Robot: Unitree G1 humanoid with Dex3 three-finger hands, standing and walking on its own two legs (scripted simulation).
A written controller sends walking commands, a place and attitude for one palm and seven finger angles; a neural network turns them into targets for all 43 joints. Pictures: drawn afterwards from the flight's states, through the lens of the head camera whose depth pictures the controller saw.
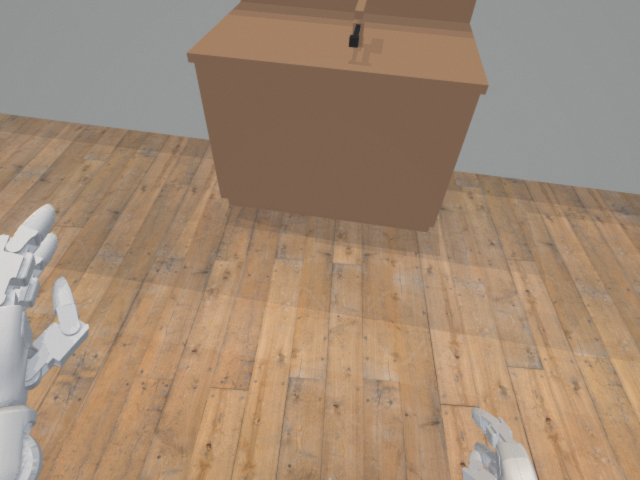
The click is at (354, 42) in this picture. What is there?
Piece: tap's lever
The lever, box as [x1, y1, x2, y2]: [349, 35, 358, 47]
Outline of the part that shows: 350,35 349,46 357,47 358,36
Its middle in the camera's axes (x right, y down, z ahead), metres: +0.10 -0.62 +1.22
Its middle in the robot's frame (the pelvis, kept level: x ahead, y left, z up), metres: +1.34 -0.02 +0.03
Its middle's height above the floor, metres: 0.80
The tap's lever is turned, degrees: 0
